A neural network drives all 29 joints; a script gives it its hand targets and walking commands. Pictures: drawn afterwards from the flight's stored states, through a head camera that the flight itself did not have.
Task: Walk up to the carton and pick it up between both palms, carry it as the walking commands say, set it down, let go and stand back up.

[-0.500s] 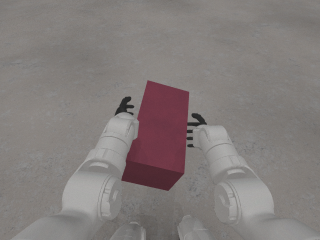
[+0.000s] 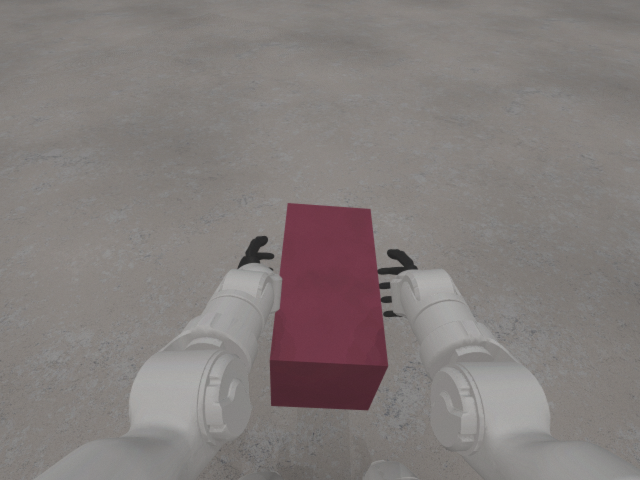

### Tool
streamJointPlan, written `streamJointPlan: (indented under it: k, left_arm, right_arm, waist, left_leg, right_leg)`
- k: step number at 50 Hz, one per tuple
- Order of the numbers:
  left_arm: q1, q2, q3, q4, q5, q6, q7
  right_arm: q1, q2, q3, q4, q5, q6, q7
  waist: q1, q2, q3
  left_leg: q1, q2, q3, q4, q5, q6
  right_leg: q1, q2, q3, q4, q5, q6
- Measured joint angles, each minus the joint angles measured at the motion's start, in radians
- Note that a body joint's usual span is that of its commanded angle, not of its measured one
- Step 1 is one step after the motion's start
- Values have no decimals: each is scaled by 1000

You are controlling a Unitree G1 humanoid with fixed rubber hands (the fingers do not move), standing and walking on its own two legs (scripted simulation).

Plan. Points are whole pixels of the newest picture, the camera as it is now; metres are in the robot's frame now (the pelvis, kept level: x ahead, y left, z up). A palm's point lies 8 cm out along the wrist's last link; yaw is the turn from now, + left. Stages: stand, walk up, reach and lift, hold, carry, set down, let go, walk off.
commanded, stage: reach and lift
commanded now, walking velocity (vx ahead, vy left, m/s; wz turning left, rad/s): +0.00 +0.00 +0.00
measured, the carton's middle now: (325, 299) +0.39 -0.02 -0.03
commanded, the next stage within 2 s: hold in 0.70 s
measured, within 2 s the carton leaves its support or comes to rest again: neither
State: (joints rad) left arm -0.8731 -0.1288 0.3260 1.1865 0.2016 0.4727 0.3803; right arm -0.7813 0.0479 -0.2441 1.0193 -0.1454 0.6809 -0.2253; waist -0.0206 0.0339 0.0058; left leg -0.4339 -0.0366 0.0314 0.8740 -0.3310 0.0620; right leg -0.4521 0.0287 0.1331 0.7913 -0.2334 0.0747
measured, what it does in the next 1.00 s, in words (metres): stands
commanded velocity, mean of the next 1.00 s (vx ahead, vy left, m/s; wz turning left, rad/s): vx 0.00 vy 0.00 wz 0.00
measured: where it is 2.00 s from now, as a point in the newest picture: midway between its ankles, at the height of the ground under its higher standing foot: outside the picture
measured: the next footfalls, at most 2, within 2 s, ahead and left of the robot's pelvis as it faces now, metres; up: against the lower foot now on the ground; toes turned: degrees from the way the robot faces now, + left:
none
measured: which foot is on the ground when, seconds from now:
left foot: down 0.00-1.00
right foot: down 0.00-1.00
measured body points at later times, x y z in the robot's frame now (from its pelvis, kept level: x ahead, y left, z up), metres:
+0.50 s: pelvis +0.02 +0.00 +0.01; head -0.04 -0.01 +0.45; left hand +0.37 +0.10 +0.08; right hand +0.36 -0.12 +0.06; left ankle +0.09 +0.08 -0.69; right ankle +0.13 -0.16 -0.69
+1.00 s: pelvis +0.02 +0.00 +0.01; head -0.05 -0.01 +0.45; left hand +0.36 +0.11 +0.07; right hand +0.36 -0.12 +0.06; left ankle +0.09 +0.08 -0.69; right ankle +0.13 -0.16 -0.69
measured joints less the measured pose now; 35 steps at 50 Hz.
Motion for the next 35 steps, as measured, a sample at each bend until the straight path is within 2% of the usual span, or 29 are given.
streamJointPlan:
  k: [9,12,17,20,24,29,32,35]
  left_arm:
    - [40,-31,0,-107,0,24,-1]
    - [66,-47,0,-158,0,40,-2]
    - [110,-65,0,-267,0,95,0]
    - [129,-66,0,-287,0,112,3]
    - [134,-66,0,-287,0,121,18]
    - [172,-69,0,-286,0,110,4]
    - [207,-72,0,-288,0,103,-21]
    - [226,-79,-3,-313,-7,112,-25]
  right_arm:
    - [93,4,0,-157,0,-11,43]
    - [127,10,0,-207,0,-5,44]
    - [142,42,0,-266,0,27,-13]
    - [148,59,0,-277,0,44,-41]
    - [127,61,0,-239,0,41,-55]
    - [152,61,-22,-220,-1,16,-23]
    - [230,70,-21,-285,-1,16,17]
    - [265,78,-21,-327,-1,23,22]
  waist:
    - [-3,0,-1]
    - [-3,0,-3]
    - [1,2,-17]
    - [8,4,-45]
    - [25,4,-59]
    - [33,4,-63]
    - [30,0,-75]
    - [20,1,-75]
  left_leg:
    - [0,-2,0,-4,-8,2]
    - [0,-3,0,-8,-9,3]
    - [2,-3,0,-15,-9,3]
    - [9,-3,0,-25,-9,3]
    - [17,-3,0,-32,-9,3]
    - [23,-5,0,-38,-9,3]
    - [32,-6,0,-47,-9,3]
    - [37,-6,0,-49,-10,3]
  right_leg:
    - [0,-2,0,-4,-10,2]
    - [0,-3,0,-7,-11,3]
    - [1,-4,1,-12,-11,3]
    - [6,-4,1,-20,-12,3]
    - [12,-4,1,-22,-14,3]
    - [16,-6,2,-23,-16,2]
    - [24,-7,2,-31,-17,2]
    - [29,-7,2,-33,-18,2]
